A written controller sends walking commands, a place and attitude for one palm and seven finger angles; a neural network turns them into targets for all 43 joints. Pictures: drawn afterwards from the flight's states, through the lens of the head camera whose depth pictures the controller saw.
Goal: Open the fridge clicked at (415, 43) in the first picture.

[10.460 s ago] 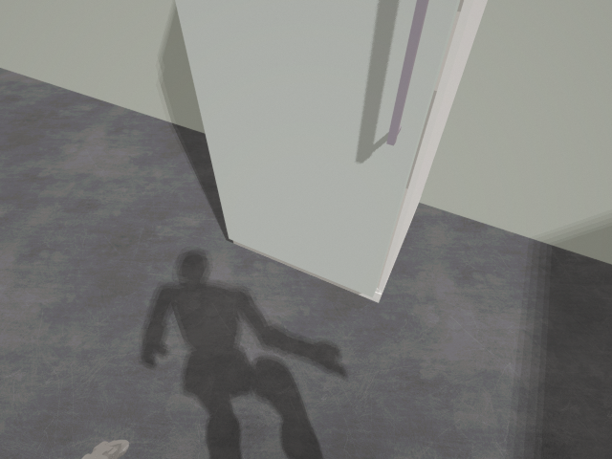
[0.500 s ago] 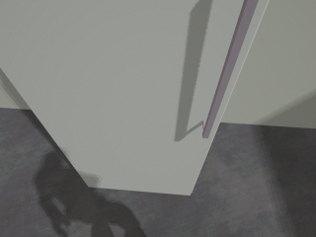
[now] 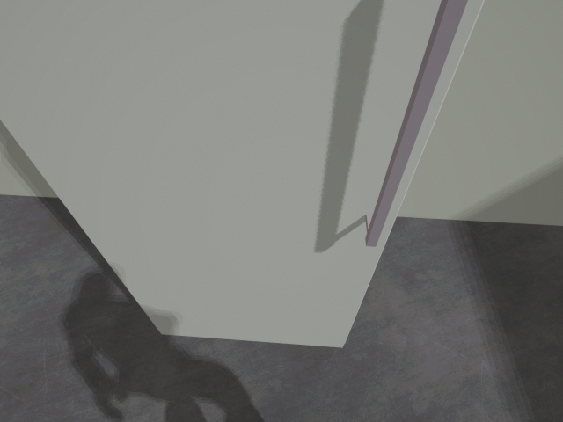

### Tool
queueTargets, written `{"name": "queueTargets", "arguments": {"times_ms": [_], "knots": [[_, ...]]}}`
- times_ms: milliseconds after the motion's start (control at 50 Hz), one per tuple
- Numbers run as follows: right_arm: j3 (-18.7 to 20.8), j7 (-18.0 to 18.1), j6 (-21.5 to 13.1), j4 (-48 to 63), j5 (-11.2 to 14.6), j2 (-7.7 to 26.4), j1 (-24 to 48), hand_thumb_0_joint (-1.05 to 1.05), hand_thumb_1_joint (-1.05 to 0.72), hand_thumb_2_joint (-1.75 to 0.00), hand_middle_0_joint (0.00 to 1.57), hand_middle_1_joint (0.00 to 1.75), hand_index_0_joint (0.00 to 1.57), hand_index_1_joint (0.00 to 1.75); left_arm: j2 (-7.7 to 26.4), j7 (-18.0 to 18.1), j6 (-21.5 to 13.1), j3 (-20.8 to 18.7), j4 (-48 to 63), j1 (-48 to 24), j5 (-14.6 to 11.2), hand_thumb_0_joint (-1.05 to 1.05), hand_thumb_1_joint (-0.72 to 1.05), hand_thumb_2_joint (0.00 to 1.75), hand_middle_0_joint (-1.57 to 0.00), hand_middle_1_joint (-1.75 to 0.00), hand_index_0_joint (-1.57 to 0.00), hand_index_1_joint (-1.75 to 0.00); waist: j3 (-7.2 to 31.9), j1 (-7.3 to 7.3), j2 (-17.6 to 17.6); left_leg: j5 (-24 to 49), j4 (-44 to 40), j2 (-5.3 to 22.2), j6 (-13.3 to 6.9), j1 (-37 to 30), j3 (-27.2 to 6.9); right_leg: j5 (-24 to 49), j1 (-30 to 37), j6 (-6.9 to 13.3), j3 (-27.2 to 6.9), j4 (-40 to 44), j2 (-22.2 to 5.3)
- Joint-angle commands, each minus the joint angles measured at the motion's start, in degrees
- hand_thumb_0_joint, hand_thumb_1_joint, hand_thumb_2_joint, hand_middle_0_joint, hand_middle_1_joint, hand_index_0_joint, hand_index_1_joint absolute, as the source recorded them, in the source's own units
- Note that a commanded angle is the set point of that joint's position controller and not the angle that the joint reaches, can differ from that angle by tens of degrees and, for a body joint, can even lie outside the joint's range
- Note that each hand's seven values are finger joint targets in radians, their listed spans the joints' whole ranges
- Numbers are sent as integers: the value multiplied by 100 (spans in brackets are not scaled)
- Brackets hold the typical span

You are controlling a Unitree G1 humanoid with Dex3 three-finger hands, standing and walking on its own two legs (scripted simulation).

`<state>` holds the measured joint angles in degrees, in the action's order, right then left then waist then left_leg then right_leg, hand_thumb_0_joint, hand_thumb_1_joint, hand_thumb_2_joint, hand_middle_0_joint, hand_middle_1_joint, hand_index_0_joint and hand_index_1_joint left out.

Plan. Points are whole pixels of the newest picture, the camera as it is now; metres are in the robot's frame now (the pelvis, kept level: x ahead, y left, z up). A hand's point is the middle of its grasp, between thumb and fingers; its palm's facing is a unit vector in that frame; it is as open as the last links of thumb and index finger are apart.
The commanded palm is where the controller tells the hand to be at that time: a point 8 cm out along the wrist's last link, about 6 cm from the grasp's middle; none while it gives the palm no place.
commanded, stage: look again from close up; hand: right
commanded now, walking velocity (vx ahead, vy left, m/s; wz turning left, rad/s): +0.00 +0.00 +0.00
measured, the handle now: (405, 124) +0.42 -0.12 +0.22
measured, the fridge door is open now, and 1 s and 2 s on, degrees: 0 0 0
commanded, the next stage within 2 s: raise the hand to about handle height in 0.10 s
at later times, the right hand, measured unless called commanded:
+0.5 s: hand (413, 357) +0.21 -0.15 +0.03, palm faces +0.04 +1.00 +0.01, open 7.9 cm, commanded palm +0.12 -0.22 -0.01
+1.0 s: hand (479, 362) +0.19 -0.21 +0.07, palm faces +0.07 +0.99 -0.08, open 10.9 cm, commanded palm +0.14 -0.25 +0.08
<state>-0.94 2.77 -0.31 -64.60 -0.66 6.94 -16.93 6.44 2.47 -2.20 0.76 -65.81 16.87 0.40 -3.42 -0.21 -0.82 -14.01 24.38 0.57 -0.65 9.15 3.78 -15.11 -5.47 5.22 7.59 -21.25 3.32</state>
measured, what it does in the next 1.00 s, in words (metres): shifts its weight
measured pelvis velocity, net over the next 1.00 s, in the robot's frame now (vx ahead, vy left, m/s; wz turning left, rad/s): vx -0.02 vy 0.05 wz -0.09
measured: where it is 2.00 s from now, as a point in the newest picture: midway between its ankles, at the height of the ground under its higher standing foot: outside the picture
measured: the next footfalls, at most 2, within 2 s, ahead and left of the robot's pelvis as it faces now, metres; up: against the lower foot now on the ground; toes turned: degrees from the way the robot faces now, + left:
none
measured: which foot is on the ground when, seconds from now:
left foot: down 0.00-1.00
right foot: down 0.00-1.00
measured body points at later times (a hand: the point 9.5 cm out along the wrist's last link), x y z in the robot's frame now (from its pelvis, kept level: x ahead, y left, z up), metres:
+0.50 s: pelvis -0.02 +0.02 -0.03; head -0.03 +0.02 +0.42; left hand +0.15 +0.29 -0.09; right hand +0.20 -0.20 +0.04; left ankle +0.00 +0.11 -0.74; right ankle -0.03 -0.05 -0.74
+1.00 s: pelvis -0.02 +0.05 -0.03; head -0.01 +0.06 +0.42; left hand +0.16 +0.25 -0.11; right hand +0.18 -0.26 +0.08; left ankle +0.00 +0.11 -0.74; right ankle -0.03 -0.05 -0.74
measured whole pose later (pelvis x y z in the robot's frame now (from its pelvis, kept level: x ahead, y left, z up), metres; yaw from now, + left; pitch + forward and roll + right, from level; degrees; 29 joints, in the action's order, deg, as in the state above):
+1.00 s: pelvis -0.02 +0.05 -0.03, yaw -5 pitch +4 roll +1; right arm 18.5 -23.3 -10.0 -3.6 21.5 20.9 -13.2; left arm 12.7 3.9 -16.3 4.8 -35.6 14.8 -3.0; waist 3.3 -0.3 2.5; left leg -19.2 38.7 -2.8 -4.4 23.7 7.4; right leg -21.7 -24.1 1.5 1.2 -42.0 0.1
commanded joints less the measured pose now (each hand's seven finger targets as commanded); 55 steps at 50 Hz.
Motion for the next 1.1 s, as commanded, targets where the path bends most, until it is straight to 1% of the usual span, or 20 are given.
{"name": "queueTargets", "arguments": {"times_ms": [0, 160, 180, 200, 220, 240, 260, 320, 380, 400, 440, 500, 540, 600, 680, 720, 820, 920, 1020, 1080], "knots": [[79, -1, -85, 112, 6, 398, -456, 0, -90, -90, 20, 30, 20, 30, 541, 19, -25, -67, 51, 480, 20, 0, 90, 90, -20, -30, -20, -30, -224, 1, 90, 814, -286, 609, -191, 120, -655, 1252, -233, -200, -972, 527, -1042], [101, 4, -94, 124, 6, 433, -427, 0, -90, -90, 20, 30, 20, 30, 554, 30, -38, -72, 43, 500, 19, 0, 90, 90, -20, -30, -20, -30, -138, -1, 90, 950, -250, 608, -193, 19, -626, 1599, -157, -201, -971, 495, -1057], [53, 201, -214, -46, -62, 640, -702, 0, -90, -90, 20, 30, 20, 30, 889, -39, -56, -82, 469, -22, -85, 0, 90, 90, -20, -30, -20, -30, 142, -105, 10, 2410, 7, 731, -77, 174, -578, 3417, -333, -357, -892, -607, -1244], [583, 192, -1271, 8847, 1004, 1894, 3390, 0, -88, -89, 20, 32, 20, 32, 1927, 127, -838, -247, 2564, 321, -230, 0, 90, 90, -20, -30, -20, -30, 2898, 614, 1200, 1599, 492, 80, -9, 81, -238, 3585, 1198, -710, -1291, -241, -654], [945, 491, -1157, 9016, 748, 2331, 2832, 0, -85, -88, 20, 33, 20, 33, 1505, 267, -1316, -30, 2308, -187, -257, 0, 90, 90, -20, -30, -20, -30, 2591, 306, 2018, 123, 1151, 60, -45, 539, -363, 3637, 1391, -921, -1089, 35, -908], [-193, 538, -360, 7345, 607, 600, 47, 0, -83, -87, 21, 34, 21, 34, 1115, 171, -1642, -65, 2465, -160, -198, 0, 90, 90, -20, -30, -20, -30, 1929, 112, 1673, -839, 1366, 55, -141, 1025, -110, 3622, 656, -974, -1218, 268, -1020], [-709, 525, 86, 6446, 813, -367, -619, 0, -81, -86, 21, 36, 21, 36, 1051, 155, -1727, -98, 2163, 35, -361, 0, 90, 90, -20, -30, -20, -30, 928, 227, 652, -680, 1428, 38, -8, 1432, -35, 2809, 126, -880, -1261, 199, -912], [-119, 237, -667, 7543, 947, 425, 59, 0, -74, -83, 21, 40, 21, 40, 1636, 70, -1962, -322, 2913, -257, -197, 0, 90, 90, -20, -30, -20, -30, 856, 377, -197, -135, 703, -11, -53, 1415, 55, 1416, -634, -670, -1319, -788, -618], [286, -607, -1657, 5775, 1252, 59, -1441, 0, -67, -80, 22, 45, 22, 45, 1609, -57, -1784, -423, 3210, -572, -124, 0, 90, 90, -20, -30, -20, -30, 245, 41, -1979, -496, 965, -25, -81, 2066, 104, 338, -2229, -620, -1039, -1543, -412], [658, -1022, -2094, 5609, 1428, 241, -1925, 0, -64, -79, 22, 47, 22, 47, 1602, -115, -1710, -489, 3379, -682, -137, 0, 90, 90, -20, -30, -20, -30, 390, -123, -2111, -541, 1128, 1, -93, 2008, 7, 106, -2643, -625, -893, -1738, -306], [1437, -1879, -2688, 5472, 1602, 957, -2253, 0, -60, -77, 22, 50, 22, 50, 1702, -276, -1479, -572, 3865, -930, -162, 0, 90, 90, -20, -30, -20, -30, 663, -326, -798, 82, 1487, 144, -243, 1590, -270, 248, -2809, -694, -682, -2044, -141], [1779, -2106, -2392, 6586, 1597, 1535, -1552, 0, -53, -74, 23, 54, 23, 54, 1563, -234, -1198, -477, 4567, -1279, -269, 0, 90, 90, -20, -30, -20, -30, 1089, -503, 341, -252, 1653, 99, -231, 1509, -447, 0, -2976, -520, -455, -2062, -55], [1933, -1946, -2175, 7393, 1848, 1583, -941, 0, -48, -72, 23, 57, 23, 57, 1510, -132, -1052, -442, 4817, -1206, -273, 0, 90, 90, -20, -30, -20, -30, 1385, -363, 296, -438, 1576, 48, -169, 1500, -585, -79, -2902, -459, -530, -2139, -107], [2023, -1618, -2464, 8525, 1901, 1654, -55, 0, -41, -69, 24, 62, 24, 62, 1343, -26, -1105, -394, 4758, -741, -246, 0, 90, 90, -20, -30, -20, -30, 1778, -33, 650, 34, 1417, 59, -54, 1440, -817, 210, -2524, -381, -686, -2343, -236], [1366, -1906, -2938, 8400, 1864, 1565, 939, 0, -32, -65, 24, 68, 24, 68, 1491, 87, -1391, -226, 4312, -619, -268, 0, 90, 90, -20, -30, -20, -30, 1194, 482, 684, -443, 1088, 43, 8, 1825, -918, -138, -2407, -309, -888, -2455, -332], [1266, -2281, -2798, 7916, 1933, 1693, 1184, 0, -27, -63, 25, 70, 25, 70, 1587, 179, -1500, -179, 4140, -653, -328, 0, 90, 90, -20, -30, -20, -30, 980, 530, 522, -687, 819, 95, 67, 1758, -1097, -255, -2415, -264, -949, -2416, -350], [2232, -2730, -1639, 6841, 2091, 2531, 901, 0, -15, -58, 25, 78, 25, 78, 1620, 294, -1618, -106, 3994, -865, -418, 0, 90, 90, -20, -30, -20, -30, 1295, 36, 310, -699, 432, 383, 164, 812, -1280, -112, -2440, -312, -1025, -2050, -391], [2849, -2556, -1322, 7266, 2472, 2538, 746, 0, -4, -53, 26, 86, 26, 86, 1489, 228, -1811, -10, 4068, -1037, -343, 0, 90, 90, -20, -30, -20, -30, 1731, -284, -85, 754, 559, 473, 240, 47, -1091, 555, -2173, -385, -1113, -1694, -407], [2725, -2621, -1252, 7559, 2425, 2331, 647, 0, 8, -48, 27, 93, 27, 93, 1551, 159, -2038, -52, 4018, -941, -367, 0, 90, 90, -20, -30, -20, -30, 1652, -302, -7, 1501, 651, 357, 285, 108, -836, 949, -1700, -348, -1004, -1451, -423], [2628, -2616, -1014, 7779, 2336, 2402, 1059, 0, 15, -45, 27, 98, 27, 98, 1592, 216, -2117, -74, 3948, -895, -413, 0, 90, 90, -20, -30, -20, -30, 1425, -250, 218, 940, 523, 183, 149, 396, -527, 860, -1399, -302, -972, -1192, -409]]}}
